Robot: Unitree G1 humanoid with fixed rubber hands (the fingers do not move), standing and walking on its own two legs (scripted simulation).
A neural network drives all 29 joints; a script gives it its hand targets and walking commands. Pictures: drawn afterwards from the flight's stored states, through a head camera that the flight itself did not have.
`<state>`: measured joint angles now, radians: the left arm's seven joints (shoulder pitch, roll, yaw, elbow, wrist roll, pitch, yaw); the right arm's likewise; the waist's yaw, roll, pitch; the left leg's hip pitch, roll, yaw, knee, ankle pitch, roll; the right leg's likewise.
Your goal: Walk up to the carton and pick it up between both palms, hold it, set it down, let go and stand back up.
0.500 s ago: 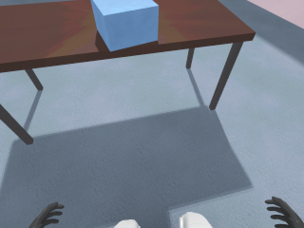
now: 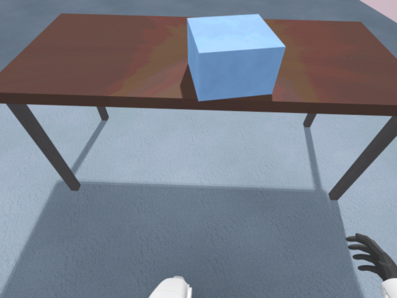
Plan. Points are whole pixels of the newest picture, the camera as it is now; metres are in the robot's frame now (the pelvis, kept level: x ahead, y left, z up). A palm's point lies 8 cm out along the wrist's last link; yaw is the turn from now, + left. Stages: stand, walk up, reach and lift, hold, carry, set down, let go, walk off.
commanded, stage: walk up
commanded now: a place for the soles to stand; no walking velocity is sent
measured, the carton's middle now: (229, 56) +0.85 -0.01 +0.05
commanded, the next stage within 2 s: none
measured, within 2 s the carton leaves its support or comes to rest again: neither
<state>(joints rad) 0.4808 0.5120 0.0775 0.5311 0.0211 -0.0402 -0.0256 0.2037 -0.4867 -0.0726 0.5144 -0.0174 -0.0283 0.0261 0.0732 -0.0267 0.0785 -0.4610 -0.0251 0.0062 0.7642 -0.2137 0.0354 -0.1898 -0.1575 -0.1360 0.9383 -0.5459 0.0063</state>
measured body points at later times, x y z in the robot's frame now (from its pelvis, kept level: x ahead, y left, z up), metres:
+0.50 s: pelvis +0.18 -0.05 +0.01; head +0.18 -0.06 +0.46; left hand +0.25 +0.28 -0.05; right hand +0.34 -0.37 -0.06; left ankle +0.19 +0.08 -0.65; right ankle +0.22 -0.18 -0.70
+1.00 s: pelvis +0.30 -0.05 +0.02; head +0.33 -0.04 +0.47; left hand +0.40 +0.27 -0.07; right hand +0.50 -0.35 -0.06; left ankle +0.31 +0.08 -0.70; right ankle +0.29 -0.19 -0.70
